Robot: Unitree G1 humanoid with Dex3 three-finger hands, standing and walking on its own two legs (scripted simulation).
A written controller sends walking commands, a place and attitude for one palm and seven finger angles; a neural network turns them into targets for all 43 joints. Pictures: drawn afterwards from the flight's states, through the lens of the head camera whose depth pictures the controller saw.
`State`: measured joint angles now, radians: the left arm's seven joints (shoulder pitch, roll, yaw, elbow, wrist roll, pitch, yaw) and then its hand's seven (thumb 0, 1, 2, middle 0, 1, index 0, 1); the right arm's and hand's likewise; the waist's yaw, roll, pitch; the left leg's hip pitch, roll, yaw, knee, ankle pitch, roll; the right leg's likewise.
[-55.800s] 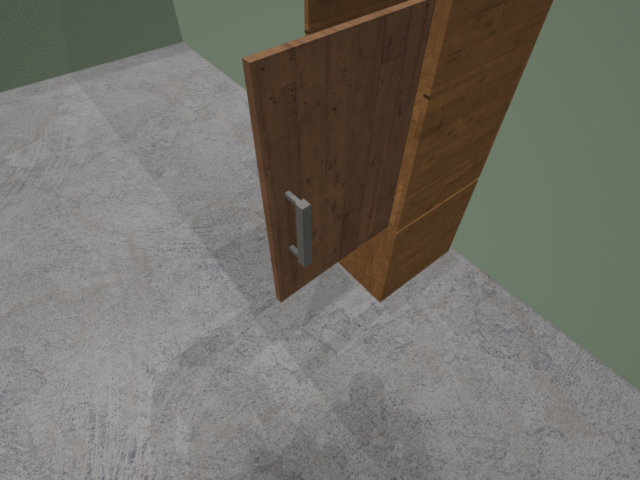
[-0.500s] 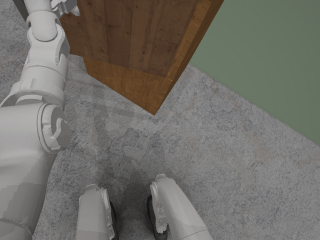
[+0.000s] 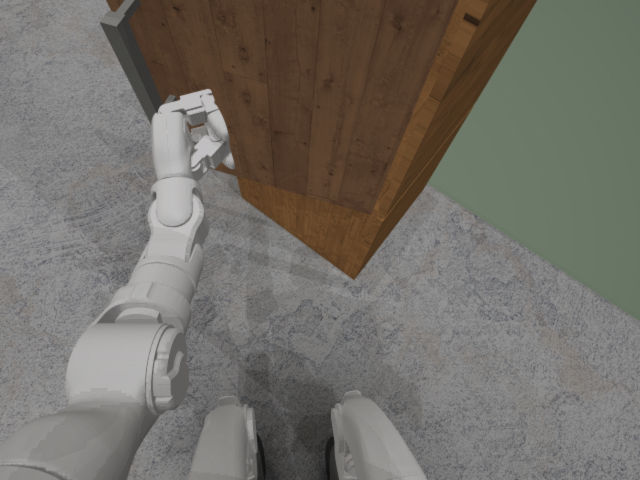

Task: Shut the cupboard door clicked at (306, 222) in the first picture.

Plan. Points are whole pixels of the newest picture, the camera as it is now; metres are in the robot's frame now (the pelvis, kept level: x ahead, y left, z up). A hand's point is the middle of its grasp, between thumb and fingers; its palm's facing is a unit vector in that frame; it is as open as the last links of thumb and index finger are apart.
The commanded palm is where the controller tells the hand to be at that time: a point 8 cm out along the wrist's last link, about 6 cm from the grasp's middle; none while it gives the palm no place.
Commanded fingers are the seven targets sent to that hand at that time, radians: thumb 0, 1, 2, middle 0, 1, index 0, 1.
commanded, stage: pull the fist back off the door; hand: left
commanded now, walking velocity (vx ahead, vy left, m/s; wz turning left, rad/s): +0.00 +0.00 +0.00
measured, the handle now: (147, 69) +0.64 +0.16 +0.04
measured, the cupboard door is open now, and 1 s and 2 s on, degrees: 21 21 21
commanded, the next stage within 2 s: draw the hand back to the body in 0.18 s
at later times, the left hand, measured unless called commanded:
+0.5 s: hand (201, 169) +0.45 +0.09 +0.08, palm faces +0.05 -1.00 -0.06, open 3.1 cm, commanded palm +0.40 +0.15 +0.09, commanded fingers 0.00 0.90 0.90 -1.30 -1.50 -1.30 -1.50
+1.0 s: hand (23, 273) +0.32 +0.18 +0.17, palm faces +0.09 -0.97 -0.22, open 3.1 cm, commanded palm +0.28 +0.24 +0.20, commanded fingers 0.00 0.90 0.90 -0.86 -1.02 -0.86 -1.02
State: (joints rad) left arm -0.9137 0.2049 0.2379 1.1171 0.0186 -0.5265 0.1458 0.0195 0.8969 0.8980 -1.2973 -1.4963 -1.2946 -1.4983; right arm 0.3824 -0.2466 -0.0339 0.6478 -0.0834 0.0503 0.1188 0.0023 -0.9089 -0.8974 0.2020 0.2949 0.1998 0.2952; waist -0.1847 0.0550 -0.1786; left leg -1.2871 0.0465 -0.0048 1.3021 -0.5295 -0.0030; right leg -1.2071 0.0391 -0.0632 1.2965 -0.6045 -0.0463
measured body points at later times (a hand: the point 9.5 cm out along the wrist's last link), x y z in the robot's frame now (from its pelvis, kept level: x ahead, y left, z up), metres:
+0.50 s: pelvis -0.01 +0.00 +0.02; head +0.11 -0.02 +0.46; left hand +0.45 +0.14 +0.08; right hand +0.03 -0.24 -0.12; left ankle +0.03 +0.12 -0.61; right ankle -0.01 -0.09 -0.61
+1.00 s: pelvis +0.02 +0.01 +0.11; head +0.03 +0.00 +0.56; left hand +0.30 +0.23 +0.19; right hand +0.20 -0.23 +0.02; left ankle +0.03 +0.12 -0.61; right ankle -0.01 -0.10 -0.61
